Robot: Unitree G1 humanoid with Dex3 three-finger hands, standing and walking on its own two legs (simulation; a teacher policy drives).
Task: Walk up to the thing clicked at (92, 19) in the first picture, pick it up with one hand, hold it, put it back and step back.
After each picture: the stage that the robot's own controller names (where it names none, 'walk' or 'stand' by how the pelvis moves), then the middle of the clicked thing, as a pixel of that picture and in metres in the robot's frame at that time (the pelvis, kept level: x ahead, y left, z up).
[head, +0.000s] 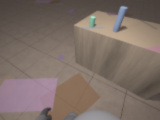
stand; (92, 22) +1.11 +0.07 +0.07
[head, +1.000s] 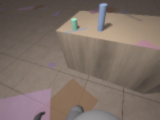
walk; (74, 24) +0.97 +0.29 +0.08
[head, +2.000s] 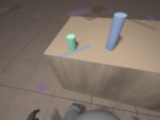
walk; (71, 42) +0.55 +0.21 +0.11
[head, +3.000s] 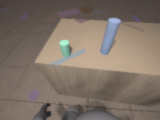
stand; (65, 48) +0.48 +0.23 +0.10
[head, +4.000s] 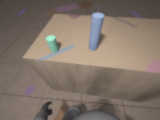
stand; (53, 44) +0.49 +0.33 +0.10
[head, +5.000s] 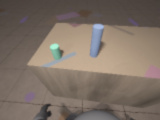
stand; (56, 52) +0.47 +0.32 +0.07
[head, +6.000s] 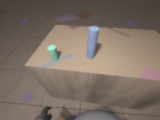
stand; (53, 53) +0.47 +0.34 +0.07
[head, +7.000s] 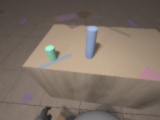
stand; (51, 53) +0.46 +0.35 +0.07
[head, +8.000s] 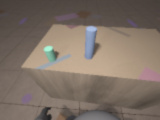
stand; (50, 54) +0.45 +0.35 +0.07
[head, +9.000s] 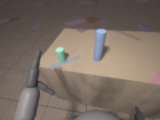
rise first; (61, 55) +0.47 +0.32 +0.07
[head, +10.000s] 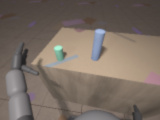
go down; (59, 53) +0.49 +0.31 +0.07
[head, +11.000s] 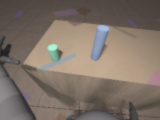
go down; (54, 53) +0.44 +0.30 +0.08
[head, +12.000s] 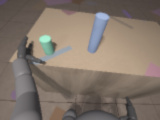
close in; (47, 45) +0.46 +0.31 +0.10
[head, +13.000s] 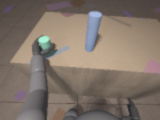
close; (46, 46) +0.47 +0.32 +0.11
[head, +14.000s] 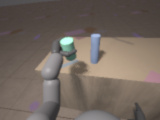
lift; (69, 49) +0.33 +0.16 +0.28
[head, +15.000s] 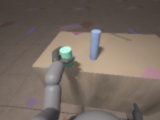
hold; (67, 57) +0.34 +0.18 +0.20
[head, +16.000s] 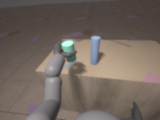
hold; (69, 51) +0.35 +0.17 +0.26
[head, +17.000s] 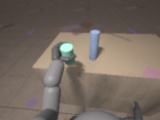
hold; (68, 54) +0.33 +0.17 +0.23
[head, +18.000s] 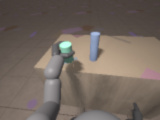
hold; (67, 52) +0.35 +0.18 +0.24
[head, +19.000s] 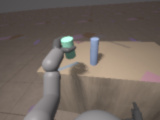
crouch; (68, 48) +0.34 +0.17 +0.30
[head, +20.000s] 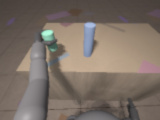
lower; (50, 41) +0.47 +0.27 +0.20
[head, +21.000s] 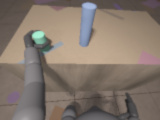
lower; (42, 42) +0.49 +0.30 +0.12
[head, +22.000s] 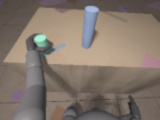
lower; (43, 45) +0.47 +0.31 +0.12
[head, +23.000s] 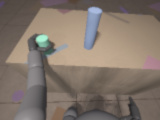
lower; (45, 45) +0.46 +0.31 +0.12
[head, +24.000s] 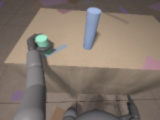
loosen; (44, 45) +0.46 +0.31 +0.12
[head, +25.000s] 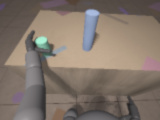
withdraw; (44, 47) +0.46 +0.31 +0.11
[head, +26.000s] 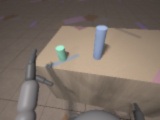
sink last; (61, 53) +0.46 +0.30 +0.09
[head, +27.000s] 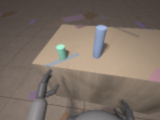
stand; (61, 52) +0.47 +0.30 +0.08
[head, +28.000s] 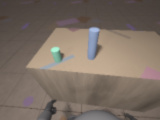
stand; (56, 55) +0.47 +0.31 +0.08
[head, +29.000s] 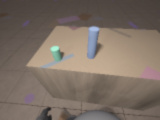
stand; (56, 54) +0.48 +0.32 +0.07
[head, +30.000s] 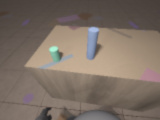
stand; (55, 54) +0.47 +0.32 +0.07
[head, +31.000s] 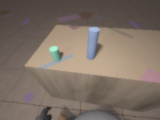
stand; (55, 54) +0.46 +0.32 +0.07
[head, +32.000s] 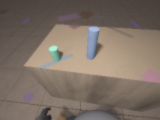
stand; (55, 54) +0.46 +0.32 +0.07
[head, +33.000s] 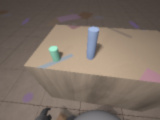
walk; (55, 54) +0.46 +0.32 +0.07
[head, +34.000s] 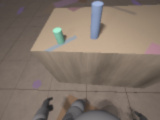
walk; (59, 36) +0.58 +0.32 +0.09
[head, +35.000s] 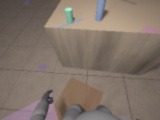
walk; (69, 16) +0.85 +0.29 +0.10
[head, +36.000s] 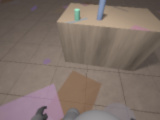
stand; (77, 15) +1.10 +0.29 +0.09
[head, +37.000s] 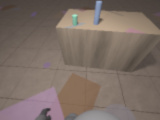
stand; (74, 20) +1.11 +0.29 +0.07
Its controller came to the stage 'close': yes
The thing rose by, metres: 0.25
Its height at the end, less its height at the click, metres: +0.00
